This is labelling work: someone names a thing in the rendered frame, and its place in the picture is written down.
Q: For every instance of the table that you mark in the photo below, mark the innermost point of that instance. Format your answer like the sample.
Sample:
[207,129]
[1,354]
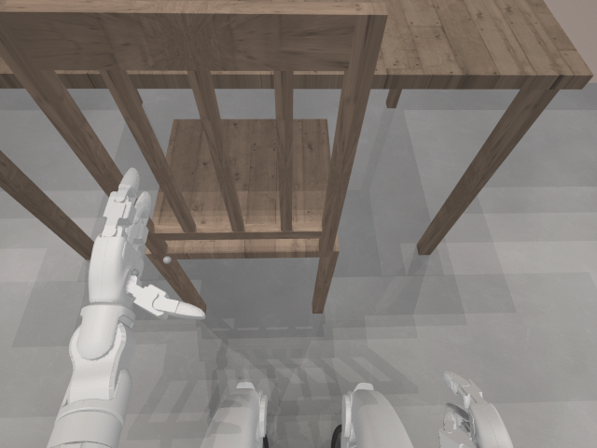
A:
[426,45]

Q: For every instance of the chair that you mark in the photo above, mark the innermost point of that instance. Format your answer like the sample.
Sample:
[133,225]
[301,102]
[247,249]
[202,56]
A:
[229,188]

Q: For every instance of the left robot thigh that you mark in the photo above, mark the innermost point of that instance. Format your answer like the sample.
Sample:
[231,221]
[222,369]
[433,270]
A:
[239,420]

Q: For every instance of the right robot thigh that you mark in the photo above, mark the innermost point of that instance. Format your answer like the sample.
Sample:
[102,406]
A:
[368,418]

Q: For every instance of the robot left hand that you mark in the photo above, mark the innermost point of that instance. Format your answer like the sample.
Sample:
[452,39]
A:
[115,254]

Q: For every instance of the robot left forearm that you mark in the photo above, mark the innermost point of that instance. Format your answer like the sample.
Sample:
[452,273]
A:
[95,404]

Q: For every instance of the robot thigh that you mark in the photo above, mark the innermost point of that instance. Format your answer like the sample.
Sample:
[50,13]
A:
[368,418]
[239,420]

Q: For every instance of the robot right hand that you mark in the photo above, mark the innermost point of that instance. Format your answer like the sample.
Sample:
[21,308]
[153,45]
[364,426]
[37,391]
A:
[481,427]

